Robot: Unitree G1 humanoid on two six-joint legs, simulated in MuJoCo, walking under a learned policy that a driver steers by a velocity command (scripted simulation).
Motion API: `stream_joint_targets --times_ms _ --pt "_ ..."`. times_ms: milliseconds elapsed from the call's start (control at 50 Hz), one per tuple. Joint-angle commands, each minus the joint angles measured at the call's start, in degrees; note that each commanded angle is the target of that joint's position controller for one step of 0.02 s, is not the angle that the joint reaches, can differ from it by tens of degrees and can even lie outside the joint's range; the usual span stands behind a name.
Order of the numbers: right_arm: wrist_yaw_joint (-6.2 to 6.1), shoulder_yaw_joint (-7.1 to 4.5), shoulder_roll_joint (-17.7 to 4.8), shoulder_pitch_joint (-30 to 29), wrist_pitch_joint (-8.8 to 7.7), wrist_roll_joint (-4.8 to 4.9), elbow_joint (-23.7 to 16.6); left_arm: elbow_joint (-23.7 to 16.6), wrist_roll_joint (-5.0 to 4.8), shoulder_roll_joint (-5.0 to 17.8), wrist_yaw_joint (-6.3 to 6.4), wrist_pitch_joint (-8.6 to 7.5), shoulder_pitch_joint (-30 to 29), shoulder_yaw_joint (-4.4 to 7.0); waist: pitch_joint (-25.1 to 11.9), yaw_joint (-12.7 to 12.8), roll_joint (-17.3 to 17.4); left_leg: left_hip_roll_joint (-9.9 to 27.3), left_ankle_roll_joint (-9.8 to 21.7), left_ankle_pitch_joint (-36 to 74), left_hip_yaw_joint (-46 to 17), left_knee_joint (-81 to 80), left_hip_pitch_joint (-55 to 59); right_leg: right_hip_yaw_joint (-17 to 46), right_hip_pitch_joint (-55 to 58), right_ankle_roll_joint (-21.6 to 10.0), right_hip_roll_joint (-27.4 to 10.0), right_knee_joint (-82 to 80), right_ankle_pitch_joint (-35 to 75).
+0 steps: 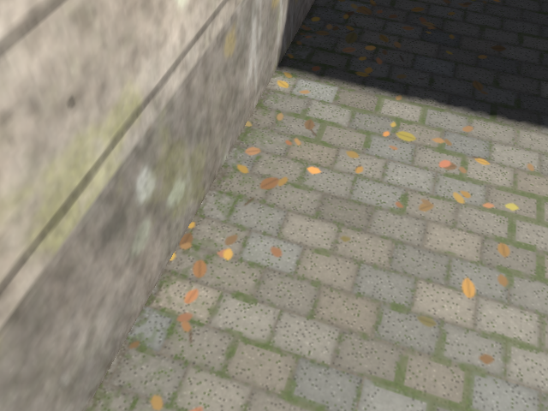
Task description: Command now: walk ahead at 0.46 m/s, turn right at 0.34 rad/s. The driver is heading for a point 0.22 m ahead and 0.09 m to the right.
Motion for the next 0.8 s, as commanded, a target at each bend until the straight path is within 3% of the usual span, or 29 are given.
stream_joint_targets --times_ms 20,60,80,120,140,160,180,200,220,240,260,280,320,380,460,500,520,540,560,600,620,680,800 --pt "-0.06 -2.37 -9.9 -1.1 -0.55 0.55 -1.9 -6.6 -0.02 3.1 -1.12 -0.53 -6.4 0.67 3.3 0.4 7.6 15.5 8.5 15.0 -3.6 -3.8 -1.6 -0.9 2.3 -1.9 0.8 -5.2 1.1" --pt "-0.4 -2.2 -10.3 -2.0 0.54 0.89 -1.3 -7.8 0.75 3.2 -1.93 -0.67 -6.7 0.84 3.2 1.5 7.8 15.8 7.0 27.3 -2.9 1.6 -0.1 -3.2 5.5 -3.3 3.1 -7.7 -4.0" --pt "-0.74 -2.25 -11.0 -2.7 1.0 1.08 -1.3 -7.7 1.14 3.9 -2.21 -0.88 -4.4 1.23 1.2 3.0 8.8 15.5 6.1 36.1 -2.5 6.0 0.2 -4.5 9.8 -4.1 4.8 -8.9 -5.9" --pt "-1.2 -2.0 -11.2 -2.8 1.38 1.32 -1.5 -4.1 1.46 7.4 -1.84 -1.26 8.3 3.29 -6.2 9.6 6.6 11.2 2.4 42.8 1.1 24.1 -4.0 -6.9 29.3 -6.3 8.9 -16.3 4.2" --pt "-1.57 -0.72 -8.3 0.1 0.82 -0.61 -2.9 -2.7 1.34 12.5 -0.61 -1.19 13.9 4.5 -11.8 10.7 -1.8 7.7 -0.8 18.7 1.7 41.4 -17.1 4.9 45.4 -9.3 -0.9 -12.1 28.0" --pt "-0.59 1.52 -1.5 9.6 -0.16 -1.98 -2.6 -4.6 2.39 15.7 0.37 -0.84 11.3 3.75 -21.3 3.8 -14.6 0.6 -4.2 -28.1 -4.2 62.3 -33.7 25.5 60.5 -20.4 -16.5 -8.4 56.6" --pt "-0.1 0.71 -6.9 10.8 -0.36 0.93 0.0 -5.4 2.43 12.3 0.4 -0.46 13.2 3.79 -31.6 8.6 -6.7 -0.8 -4.5 -25.5 -14.4 70.1 -31.5 32.5 58.9 -25.1 -20.1 -15.1 43.4" --pt "-0.13 -0.43 -9.9 3.0 0.11 2.75 -1.2 -5.0 1.61 10.6 0.28 -0.47 9.6 3.4 -21.6 8.7 -1.4 2.3 -4.5 -21.9 -12.4 70.3 -35.8 23.5 51.3 -22.5 -16.5 -16.7 35.8" --pt "-1.0 -0.28 -9.2 -1.4 0.77 2.2 -2.2 -4.4 0.6 8.5 0.4 -0.59 6.2 2.81 -13.8 7.3 1.9 4.7 -4.3 -17.1 -10.5 65.6 -37.1 17.8 42.7 -19.2 -13.1 -18.4 28.7" --pt "-1.96 -0.44 -8.9 -3.0 1.94 1.43 -2.0 -4.4 0.44 6.4 0.43 -0.63 3.4 1.9 -9.4 5.6 2.5 6.1 -4.6 -14.3 -10.3 62.3 -34.2 14.6 34.4 -17.6 -10.6 -20.7 24.8" --pt "-2.35 -0.57 -8.6 -1.7 3.12 1.22 -2.0 -4.1 0.89 5.9 0.29 -0.58 1.3 1.61 -7.5 3.2 0.6 6.6 -4.8 -12.5 -10.4 59.4 -29.1 11.9 27.2 -16.9 -8.9 -23.1 21.0" --pt "-2.62 -0.6 -7.7 -0.2 4.01 1.04 -1.6 -3.8 1.66 5.8 0.09 -0.74 -0.3 1.53 -6.9 2.0 -1.2 6.1 -5.0 -11.2 -9.7 57.6 -24.8 10.5 22.6 -16.6 -7.9 -25.0 18.9" --pt "-3.07 -0.3 -5.6 1.1 4.7 0.74 -1.2 -2.9 2.15 5.2 -0.14 -1.34 -2.9 1.42 -6.7 0.6 -2.0 5.8 -5.4 -10.4 -9.3 49.4 -20.9 6.9 20.1 -16.4 -6.4 -25.8 20.5" --pt "-3.31 0.61 -3.6 -2.2 4.8 0.41 -1.6 -1.3 2.26 5.0 0.39 -0.89 -3.4 1.42 -7.9 2.1 -2.5 5.7 -5.6 -8.0 -9.4 35.5 -18.7 5.7 23.4 -15.5 -5.5 -25.0 17.4" --pt "-2.7 0.61 -5.0 -6.9 4.84 1.19 -1.8 0.1 2.13 5.9 1.15 0.92 -2.8 1.3 -5.5 4.5 -2.8 4.7 -5.2 -2.5 -9.2 23.6 -15.3 9.4 24.5 -14.6 -5.9 -27.3 -6.7" --pt "-2.48 0.8 -4.6 -7.2 4.42 0.55 -1.5 0.6 1.56 4.8 1.13 1.4 -3.7 0.56 -3.5 3.1 -2.1 3.7 -4.2 3.1 -8.3 13.5 -10.2 9.5 23.0 -12.3 -3.8 -26.5 -17.7" --pt "-2.51 0.86 -5.3 -8.1 4.11 -0.21 -1.8 1.4 1.65 3.4 1.01 1.22 -2.1 -0.08 -2.6 3.1 -0.9 5.0 -3.4 6.6 -10.0 9.8 -7.3 9.2 21.7 -9.9 -2.1 -25.7 -21.0" --pt "-2.59 0.88 -6.9 -8.0 3.8 -0.83 -2.4 2.0 2.31 2.6 0.81 0.82 -0.6 -0.54 -2.7 3.6 1.5 8.7 -2.1 12.2 -13.6 9.5 -4.9 8.3 20.5 -7.9 -0.1 -23.6 -21.7" --pt "-2.03 -0.09 -10.8 -11.1 3.71 -0.73 -1.9 2.0 2.27 2.5 0.87 1.3 2.9 -0.33 -2.0 7.9 8.7 8.7 0.3 9.7 -14.1 11.6 -9.7 3.4 22.3 -6.3 4.5 -22.7 -21.4" --pt "-0.84 1.27 -5.1 -11.6 3.1 -0.68 -1.7 2.1 2.38 4.1 1.39 1.91 -0.3 -0.13 -2.4 5.0 7.9 6.1 -0.4 5.7 -11.3 11.3 -13.2 2.3 27.8 -5.7 4.8 -20.3 -15.5" --pt "-0.6 1.54 -4.7 -11.6 2.75 -0.89 -1.4 2.4 2.18 3.7 1.71 2.3 -0.7 -0.23 -2.6 4.7 7.4 5.3 -1.7 7.7 -10.5 11.8 -12.4 2.8 28.0 -6.2 4.3 -20.0 -12.1" --pt "-0.57 1.84 -4.9 -10.5 1.93 -0.49 0.0 2.9 1.91 4.1 2.05 3.16 -0.4 -0.21 -2.6 4.1 7.3 5.0 -2.6 10.8 -10.0 13.1 -10.8 3.1 28.7 -7.0 4.1 -19.2 -4.9" --pt "-0.91 2.37 -5.5 -11.5 2.27 -0.26 1.7 4.9 1.61 3.8 2.29 3.9 -0.2 -0.29 -2.2 3.8 4.5 4.7 -2.9 10.4 -9.5 13.3 -10.2 3.7 30.3 -6.9 3.9 -19.6 -0.7"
